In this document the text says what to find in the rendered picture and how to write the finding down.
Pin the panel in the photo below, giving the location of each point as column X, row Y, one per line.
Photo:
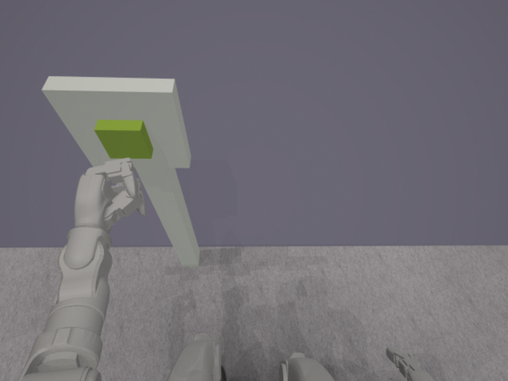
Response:
column 81, row 101

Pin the robot left forearm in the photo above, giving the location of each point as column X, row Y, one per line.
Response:
column 71, row 337

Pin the right robot shin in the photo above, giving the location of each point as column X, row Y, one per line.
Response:
column 294, row 355

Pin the right robot hand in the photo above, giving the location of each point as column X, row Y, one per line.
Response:
column 408, row 366

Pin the right robot thigh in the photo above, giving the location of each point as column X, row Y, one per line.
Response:
column 303, row 369

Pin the left robot hand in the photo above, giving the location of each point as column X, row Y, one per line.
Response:
column 94, row 195

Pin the button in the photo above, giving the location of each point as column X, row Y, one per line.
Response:
column 124, row 138

